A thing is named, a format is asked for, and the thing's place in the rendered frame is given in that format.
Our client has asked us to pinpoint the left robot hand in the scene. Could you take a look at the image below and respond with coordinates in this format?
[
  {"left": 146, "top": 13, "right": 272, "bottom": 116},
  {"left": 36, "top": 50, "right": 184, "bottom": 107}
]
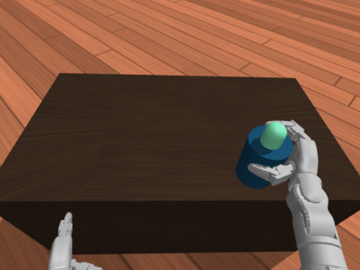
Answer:
[{"left": 48, "top": 212, "right": 103, "bottom": 270}]

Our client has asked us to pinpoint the right robot arm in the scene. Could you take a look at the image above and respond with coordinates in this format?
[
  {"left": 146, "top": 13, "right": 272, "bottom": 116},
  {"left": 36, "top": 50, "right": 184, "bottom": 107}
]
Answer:
[{"left": 286, "top": 173, "right": 348, "bottom": 270}]

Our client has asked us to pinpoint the bottle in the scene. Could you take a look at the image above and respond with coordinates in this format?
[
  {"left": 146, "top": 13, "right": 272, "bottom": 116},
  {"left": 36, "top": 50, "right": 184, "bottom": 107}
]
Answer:
[{"left": 236, "top": 122, "right": 293, "bottom": 189}]

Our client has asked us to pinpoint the right robot hand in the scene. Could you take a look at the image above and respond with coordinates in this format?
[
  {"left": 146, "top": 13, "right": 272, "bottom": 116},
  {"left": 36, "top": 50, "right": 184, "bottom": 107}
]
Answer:
[{"left": 247, "top": 120, "right": 318, "bottom": 186}]

